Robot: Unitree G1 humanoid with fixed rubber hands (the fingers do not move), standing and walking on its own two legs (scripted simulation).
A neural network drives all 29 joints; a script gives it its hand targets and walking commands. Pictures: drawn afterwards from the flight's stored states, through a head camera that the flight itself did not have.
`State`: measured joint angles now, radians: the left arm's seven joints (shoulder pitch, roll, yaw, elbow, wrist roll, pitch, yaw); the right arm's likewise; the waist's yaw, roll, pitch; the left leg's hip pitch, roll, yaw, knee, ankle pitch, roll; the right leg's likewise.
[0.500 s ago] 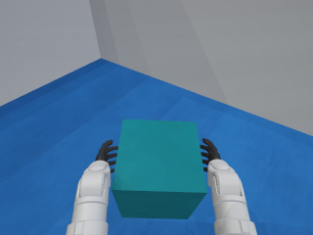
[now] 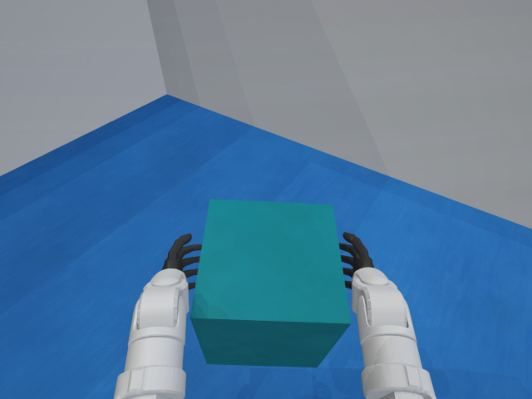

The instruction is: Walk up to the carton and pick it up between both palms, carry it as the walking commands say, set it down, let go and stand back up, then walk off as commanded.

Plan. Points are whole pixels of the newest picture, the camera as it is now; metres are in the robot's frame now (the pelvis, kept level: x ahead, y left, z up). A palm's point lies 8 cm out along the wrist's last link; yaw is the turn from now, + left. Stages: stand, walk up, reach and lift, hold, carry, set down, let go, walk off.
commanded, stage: hold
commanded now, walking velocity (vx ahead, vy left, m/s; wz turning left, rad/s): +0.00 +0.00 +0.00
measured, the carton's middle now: (266, 288) +0.31 +0.01 -0.03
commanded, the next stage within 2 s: carry in 0.08 s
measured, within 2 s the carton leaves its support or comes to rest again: neither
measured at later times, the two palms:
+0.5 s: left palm (78, 294) +0.23 +0.27 +0.08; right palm (285, 248) +0.31 -0.02 +0.08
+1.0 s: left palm out of the picture +0.08 +0.43 +0.08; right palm (145, 283) +0.25 +0.18 +0.09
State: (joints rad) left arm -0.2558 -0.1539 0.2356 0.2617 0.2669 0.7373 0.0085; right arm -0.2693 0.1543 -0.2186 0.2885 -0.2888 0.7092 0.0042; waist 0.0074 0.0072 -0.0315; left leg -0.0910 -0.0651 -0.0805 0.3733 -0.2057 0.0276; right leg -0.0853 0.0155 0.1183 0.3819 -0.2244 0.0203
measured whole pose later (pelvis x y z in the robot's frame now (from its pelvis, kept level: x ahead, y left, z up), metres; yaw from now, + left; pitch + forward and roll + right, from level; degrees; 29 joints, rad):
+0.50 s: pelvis +0.00 +0.05 -0.02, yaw +16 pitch +4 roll +2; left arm -0.20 -0.14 0.12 -0.32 0.12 1.11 0.11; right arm -0.22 0.12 -0.13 -0.29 -0.07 1.10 -0.10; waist -0.02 -0.02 -0.10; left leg -0.57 0.04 0.05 0.81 -0.34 -0.05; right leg -0.30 -0.21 -0.10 0.62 -0.38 0.11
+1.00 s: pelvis -0.07 +0.15 -0.01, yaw +37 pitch +6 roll +3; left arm -0.16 -0.13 0.11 -0.35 0.09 1.18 0.09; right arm -0.19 0.14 -0.11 -0.39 -0.12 1.23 -0.10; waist -0.05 -0.03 -0.11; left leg -0.63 0.04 0.01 1.10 -0.37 -0.03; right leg -0.41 -0.24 -0.18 0.53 -0.21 0.06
